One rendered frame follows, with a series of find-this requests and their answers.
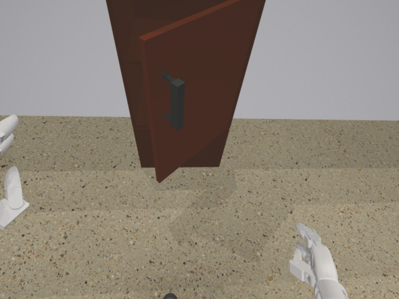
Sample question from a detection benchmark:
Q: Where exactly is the right robot forearm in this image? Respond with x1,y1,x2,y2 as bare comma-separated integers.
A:
314,279,349,299

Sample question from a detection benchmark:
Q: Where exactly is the cupboard door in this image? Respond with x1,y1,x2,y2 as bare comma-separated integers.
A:
138,0,261,183

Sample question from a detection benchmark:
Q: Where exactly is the right robot hand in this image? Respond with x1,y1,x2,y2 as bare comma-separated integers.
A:
289,222,339,287

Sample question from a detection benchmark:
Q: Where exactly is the left robot hand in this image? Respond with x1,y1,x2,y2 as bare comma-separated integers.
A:
0,115,29,230

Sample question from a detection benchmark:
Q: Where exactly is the handle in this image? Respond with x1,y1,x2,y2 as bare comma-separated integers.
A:
161,72,185,131

